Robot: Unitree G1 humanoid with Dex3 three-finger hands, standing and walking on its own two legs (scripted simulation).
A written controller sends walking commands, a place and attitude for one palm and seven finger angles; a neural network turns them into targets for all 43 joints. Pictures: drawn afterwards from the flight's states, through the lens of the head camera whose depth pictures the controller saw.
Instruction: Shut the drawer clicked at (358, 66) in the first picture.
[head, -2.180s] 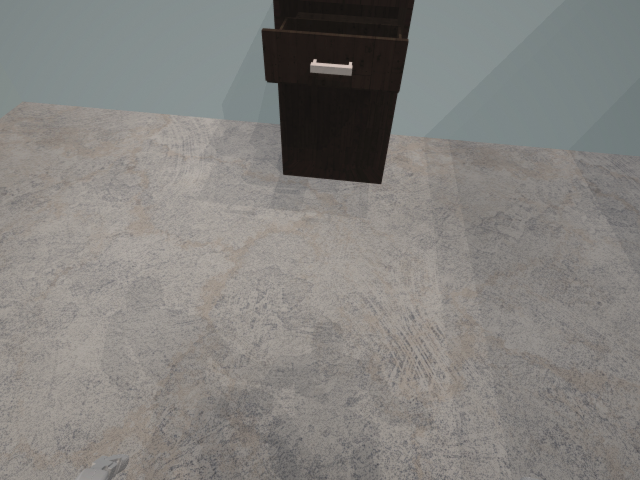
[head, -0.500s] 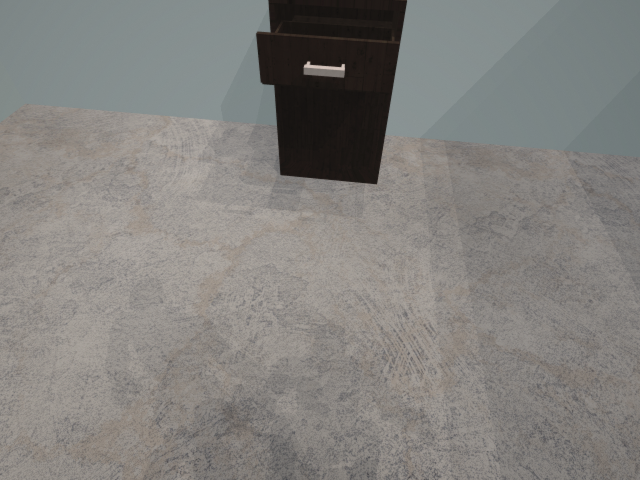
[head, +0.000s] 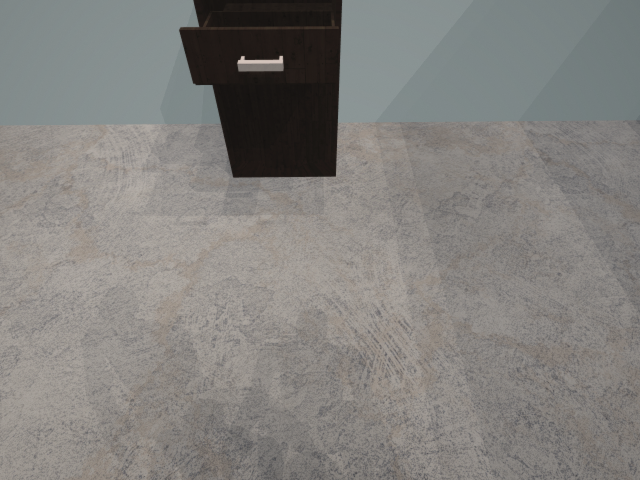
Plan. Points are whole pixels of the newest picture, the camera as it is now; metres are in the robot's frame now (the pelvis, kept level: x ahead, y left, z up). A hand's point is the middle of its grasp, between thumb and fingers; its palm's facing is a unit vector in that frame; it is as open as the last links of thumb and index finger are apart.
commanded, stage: walk to a spot facing it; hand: left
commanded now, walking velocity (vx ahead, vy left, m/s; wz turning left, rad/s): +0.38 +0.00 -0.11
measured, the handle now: (261, 62) +1.20 +0.21 -0.05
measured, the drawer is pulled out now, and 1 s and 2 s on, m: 0.30 0.30 0.30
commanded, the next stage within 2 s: turn to face it in 1.18 s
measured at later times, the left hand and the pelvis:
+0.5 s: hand out of the picture +0.12 +0.14 -0.17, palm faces +0.12 -0.98 -0.12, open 7.4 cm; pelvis +0.20 +0.00 +0.00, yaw +0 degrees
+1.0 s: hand (231, 280) +0.49 +0.19 -0.16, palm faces -0.10 -0.98 -0.15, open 7.4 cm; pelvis +0.40 +0.03 +0.01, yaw -8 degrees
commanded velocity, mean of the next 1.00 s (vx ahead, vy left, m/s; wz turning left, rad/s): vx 0.37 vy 0.00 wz -0.14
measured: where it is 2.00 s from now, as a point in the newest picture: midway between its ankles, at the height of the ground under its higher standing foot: (342, 347)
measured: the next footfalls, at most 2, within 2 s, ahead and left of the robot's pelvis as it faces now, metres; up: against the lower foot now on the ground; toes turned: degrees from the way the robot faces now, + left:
right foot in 0.04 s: +0.11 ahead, -0.11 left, +0.00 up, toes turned -6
left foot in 0.54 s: +0.38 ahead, +0.11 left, +0.00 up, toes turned +8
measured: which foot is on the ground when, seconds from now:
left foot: down 0.00-0.06, up 0.08-0.52, down 0.54-1.00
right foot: up 0.00-0.02, down 0.04-0.54, up 0.56-1.00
